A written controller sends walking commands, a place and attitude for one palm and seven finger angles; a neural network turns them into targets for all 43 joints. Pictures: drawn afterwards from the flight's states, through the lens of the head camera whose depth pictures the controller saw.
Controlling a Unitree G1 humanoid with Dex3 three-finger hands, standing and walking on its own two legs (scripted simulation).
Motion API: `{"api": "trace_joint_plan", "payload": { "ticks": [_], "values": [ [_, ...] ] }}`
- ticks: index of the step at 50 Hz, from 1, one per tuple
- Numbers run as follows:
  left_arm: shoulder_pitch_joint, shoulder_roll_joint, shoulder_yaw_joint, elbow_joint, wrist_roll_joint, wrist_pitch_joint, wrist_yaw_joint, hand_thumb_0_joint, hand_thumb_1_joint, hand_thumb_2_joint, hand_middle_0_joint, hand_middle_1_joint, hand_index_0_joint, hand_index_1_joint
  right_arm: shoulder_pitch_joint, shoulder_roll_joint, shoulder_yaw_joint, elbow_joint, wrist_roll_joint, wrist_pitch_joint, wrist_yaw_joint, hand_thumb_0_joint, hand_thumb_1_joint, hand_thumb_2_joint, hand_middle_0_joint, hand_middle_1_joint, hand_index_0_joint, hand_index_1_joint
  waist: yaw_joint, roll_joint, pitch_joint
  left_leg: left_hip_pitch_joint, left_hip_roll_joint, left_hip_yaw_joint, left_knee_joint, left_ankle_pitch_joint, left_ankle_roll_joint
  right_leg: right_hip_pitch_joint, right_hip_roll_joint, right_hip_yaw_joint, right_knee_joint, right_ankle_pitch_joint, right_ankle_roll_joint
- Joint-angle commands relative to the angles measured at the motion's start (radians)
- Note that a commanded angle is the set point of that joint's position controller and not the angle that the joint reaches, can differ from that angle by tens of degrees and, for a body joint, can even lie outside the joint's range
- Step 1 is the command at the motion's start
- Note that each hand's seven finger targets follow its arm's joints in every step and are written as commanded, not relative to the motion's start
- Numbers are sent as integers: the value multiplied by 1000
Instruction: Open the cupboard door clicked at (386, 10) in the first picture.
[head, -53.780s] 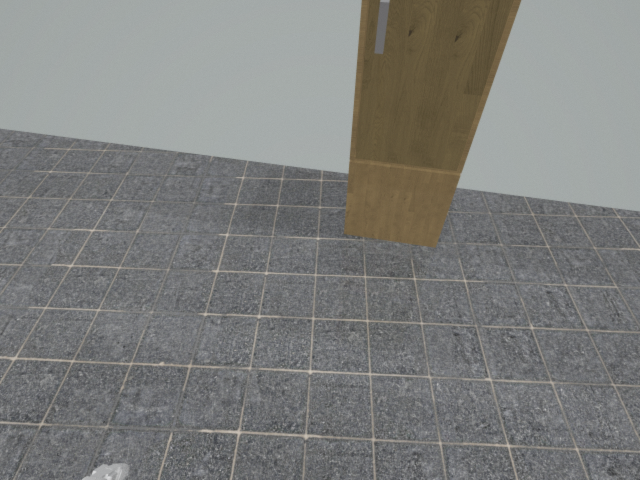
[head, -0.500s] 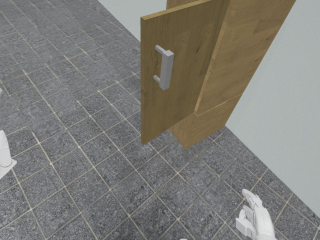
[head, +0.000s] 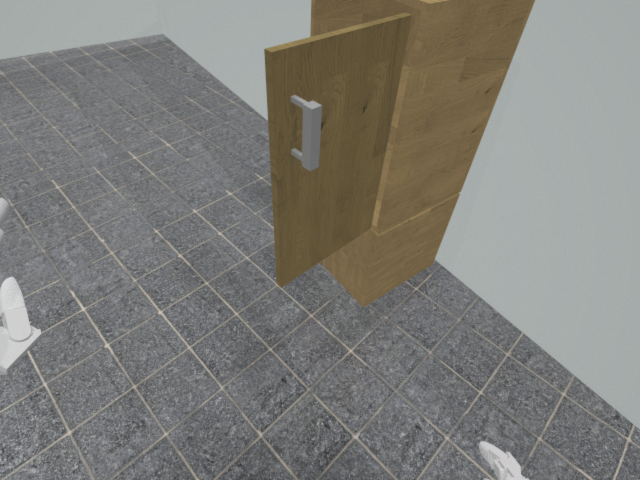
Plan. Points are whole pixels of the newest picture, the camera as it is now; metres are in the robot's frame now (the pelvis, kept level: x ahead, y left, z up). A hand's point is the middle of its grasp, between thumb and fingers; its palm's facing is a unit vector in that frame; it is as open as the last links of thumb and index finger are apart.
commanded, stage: stop stepping back and stand still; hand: left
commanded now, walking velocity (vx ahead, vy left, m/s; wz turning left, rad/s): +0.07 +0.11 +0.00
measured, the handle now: (303, 132) +0.66 +0.06 +0.11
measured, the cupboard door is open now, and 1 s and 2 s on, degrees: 97 97 97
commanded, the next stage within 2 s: let the arm hang, fingers relaxed in 0.80 s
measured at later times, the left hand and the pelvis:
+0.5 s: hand (19, 331) +0.21 +0.29 +0.16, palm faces +0.41 -0.80 -0.44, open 7.4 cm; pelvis +0.00 +0.03 +0.00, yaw +0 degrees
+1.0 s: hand (61, 384) +0.21 +0.31 +0.04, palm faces +0.20 -0.84 -0.50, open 7.4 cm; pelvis +0.00 +0.04 +0.00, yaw +1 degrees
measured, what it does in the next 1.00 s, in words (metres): steps on the spot: left foot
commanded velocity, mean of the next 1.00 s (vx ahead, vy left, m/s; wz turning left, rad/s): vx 0.01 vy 0.01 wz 0.00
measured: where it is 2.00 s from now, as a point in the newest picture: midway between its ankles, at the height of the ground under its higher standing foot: outside the picture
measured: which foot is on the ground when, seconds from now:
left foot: up 0.00-0.14, down 0.16-1.00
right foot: down 0.00-1.00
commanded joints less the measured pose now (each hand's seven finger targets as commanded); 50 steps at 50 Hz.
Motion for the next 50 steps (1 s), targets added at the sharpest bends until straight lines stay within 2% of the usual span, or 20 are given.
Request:
{"api": "trace_joint_plan", "payload": {
  "ticks": [1, 2, 5, 6, 8, 9, 11, 13, 14, 17, 19, 21, 25, 28, 32, 44, 45, 46, 47, 50],
  "values": [
    [-143, 160, 110, -181, -10, -70, 10, 0, 900, 900, -200, -300, -200, -300, -135, -124, -67, -126, 3, -68, -5, 0, -900, -900, 200, 300, 200, 300, -9, -103, -35, -55, 41, -14, 232, -41, -16, -84, -317, 403, -340, -392, -116],
    [-98, 134, 97, -150, -8, -65, 6, 0, 900, 900, -200, -300, -200, -300, -146, -125, -64, -127, 3, -69, -13, 0, -900, -900, 200, 300, 200, 300, -6, -80, 21, 5, 49, -2, 139, -14, -7, -145, -292, 343, -323, -340, -102],
    [-92, 135, 90, -176, -1, -74, 19, 0, 900, 900, -200, -300, -200, -300, -150, -117, -46, -117, -3, -84, -34, 0, -900, -900, 200, 300, 200, 300, -1, -23, 23, 177, 17, 59, -186, 17, 13, -145, -231, 235, -252, -262, -58],
    [-95, 139, 94, -183, -2, -74, 23, 0, 900, 900, -200, -300, -200, -300, -148, -125, -49, -118, -2, -93, -43, 0, -900, -900, 200, 300, 200, 300, -1, 12, 29, 210, 20, 44, -284, 18, 18, -127, -208, 205, -204, -228, -35],
    [-111, 151, 108, -232, -3, -89, 22, 0, 900, 900, -200, -300, -200, -300, -152, -154, -57, -147, -2, -98, -45, 0, -900, -900, 200, 300, 200, 300, 10, 155, 4, 210, 115, -107, -391, 18, 59, -79, -94, 140, -28, -93, 28],
    [-104, 152, 116, -228, -5, -91, 21, 0, 900, 900, -200, -300, -200, -300, -152, -155, -58, -152, 5, -96, -40, 0, -900, -900, 200, 300, 200, 300, 13, 181, -8, 181, 155, -163, -406, 2, 73, -65, -54, 104, 14, -57, 49],
    [-122, 152, 120, -245, 6, -98, 17, 0, 900, 900, -200, -300, -200, -300, -159, -136, -47, -145, 1, -98, -34, 0, -900, -900, 200, 300, 200, 300, 7, 252, 29, 88, 185, -210, -508, -138, 80, -27, -30, 29, 93, -89, 67],
    [-81, 133, 111, -182, 10, -94, 19, 0, 900, 900, -200, -300, -200, -300, -149, -136, -45, -145, 2, -102, -25, 0, -900, -900, 200, 300, 200, 300, 12, 173, 38, 51, 188, -176, -478, -48, 80, 38, -36, 25, 45, -32, 67],
    [-84, 119, 95, -179, 9, -93, 16, 0, 900, 900, -200, -300, -200, -300, -150, -139, -46, -152, 5, -103, -20, 0, -900, -900, 200, 300, 200, 300, 12, 137, 33, 46, 151, -125, -434, -9, 62, 60, -42, 41, -9, 8, 63],
    [-71, 116, 86, -183, -5, -96, 7, 0, 900, 900, -200, -300, -200, -300, -150, -132, -51, -159, 7, -104, -7, 0, -900, -900, 200, 300, 200, 300, 2, 20, -9, 108, 45, -18, -275, 59, 13, 18, -118, 182, -136, 46, 25],
    [-63, 123, 96, -174, -12, -91, 7, 0, 900, 900, -200, -300, -200, -300, -141, -123, -48, -150, 5, -97, -3, 0, -900, -900, 200, 300, 200, 300, -3, -19, -31, 168, 25, -2, -222, 89, 3, -26, -155, 217, -182, 25, 5],
    [-53, 125, 102, -165, -14, -82, 8, 0, 900, 900, -200, -300, -200, -300, -152, -119, -46, -151, 4, -92, -6, 0, -900, -900, 200, 300, 200, 300, -2, 23, -27, 200, 30, -6, -250, 126, 2, -41, -147, 193, -179, 52, 11],
    [-64, 123, 102, -183, -12, -88, 6, 0, 900, 900, -200, -300, -200, -300, -167, -122, -41, -164, 5, -84, -12, 0, -900, -900, 200, 300, 200, 300, 8, 95, -40, 198, 84, -58, -380, 211, 11, 32, -70, 97, -91, 145, 58],
    [-54, 123, 102, -194, -11, -90, 6, 0, 900, 900, -200, -300, -200, -300, -171, -121, -40, -174, 7, -85, -15, 0, -900, -900, 200, 300, 200, 300, 14, 123, -56, 196, 94, -60, -408, 242, 11, 70, -58, 65, -70, 170, 70],
    [-29, 122, 99, -227, -13, -91, 7, 0, 900, 900, -200, -300, -200, -300, -172, -123, -43, -184, 9, -87, -12, 0, -900, -900, 200, 300, 200, 300, 15, 121, -78, 209, 86, -48, -399, 277, 2, 95, -61, 63, -75, 212, 69],
    [-13, 114, 101, -191, -18, -87, 11, 0, 900, 900, -200, -300, -200, -300, -180, -127, -50, -190, 13, -67, -17, 0, -900, -900, 200, 300, 200, 300, 10, 73, -60, 193, 67, -40, -396, 156, 0, 72, -75, 87, -142, 147, 64],
    [-86, -38, -317, 609, 61, 83, -135, 0, 900, 900, -200, -300, -200, -300, -203, -331, -104, 80, 18, -84, 75, 0, -900, -900, 200, 300, 200, 300, -44, 120, 4, 85, 103, -106, -226, 338, 35, -49, -139, 69, -5, 276, 49],
    [-83, -63, -303, 639, 53, 161, -148, 0, 900, 900, -200, -300, -200, -300, -129, -262, -107, 80, 20, -21, 78, 0, -900, -900, 200, 300, 200, 300, -22, 102, -55, 144, 112, -77, -251, 430, 18, -49, -132, 102, -17, 224, 52],
    [-110, -78, -307, 670, 47, 178, -146, 0, 900, 900, -200, -300, -200, -300, -114, -239, -90, 77, 15, 12, 78, 0, -900, -900, 200, 300, 200, 300, -15, 50, -86, 116, 131, -115, -267, 349, 38, -37, -107, 73, -4, 102, 47],
    [-196, -35, -324, 831, 53, 185, -145, 0, 900, 900, -200, -300, -200, -300, -143, -238, -67, 92, -1, 55, 77, 0, -900, -900, 200, 300, 200, 300, 4, -141, -59, 80, 100, -126, -266, 237, 48, 1, -114, 96, -49, 87, 29]
  ]
}}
